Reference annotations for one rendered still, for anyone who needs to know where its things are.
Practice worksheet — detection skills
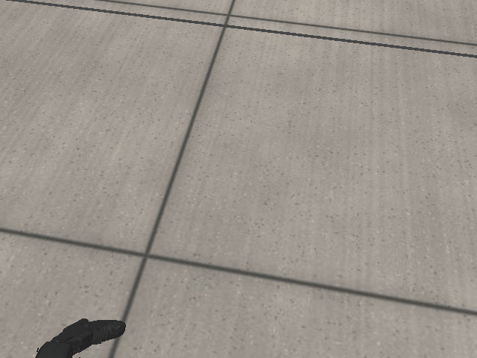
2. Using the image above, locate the left robot hand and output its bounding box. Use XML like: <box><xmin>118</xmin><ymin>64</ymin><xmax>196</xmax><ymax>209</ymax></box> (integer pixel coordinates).
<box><xmin>35</xmin><ymin>318</ymin><xmax>126</xmax><ymax>358</ymax></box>

